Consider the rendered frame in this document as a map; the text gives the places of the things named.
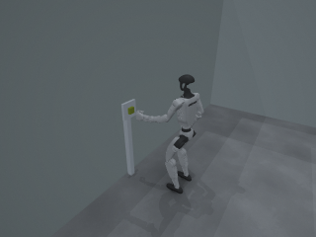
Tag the right robot forearm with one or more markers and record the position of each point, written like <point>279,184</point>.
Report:
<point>197,118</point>

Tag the robot left hand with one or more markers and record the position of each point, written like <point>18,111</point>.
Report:
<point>139,115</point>

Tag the left robot forearm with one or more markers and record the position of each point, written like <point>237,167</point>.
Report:
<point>154,119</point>

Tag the robot right upper arm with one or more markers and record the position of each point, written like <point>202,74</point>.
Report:
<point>200,110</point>

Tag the robot right shin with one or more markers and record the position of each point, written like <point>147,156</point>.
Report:
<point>184,163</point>

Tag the panel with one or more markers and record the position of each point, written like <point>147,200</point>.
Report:
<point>126,119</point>

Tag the robot left upper arm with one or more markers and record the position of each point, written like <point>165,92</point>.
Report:
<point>176,104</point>

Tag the robot right foot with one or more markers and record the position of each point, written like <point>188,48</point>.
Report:
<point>182,175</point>

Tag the button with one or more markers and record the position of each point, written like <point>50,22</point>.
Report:
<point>130,110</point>

